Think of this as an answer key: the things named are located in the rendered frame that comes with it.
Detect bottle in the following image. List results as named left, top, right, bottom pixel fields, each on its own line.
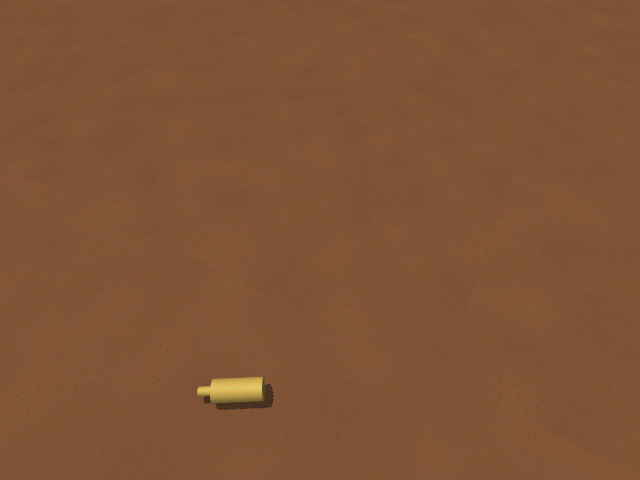
left=197, top=377, right=265, bottom=403

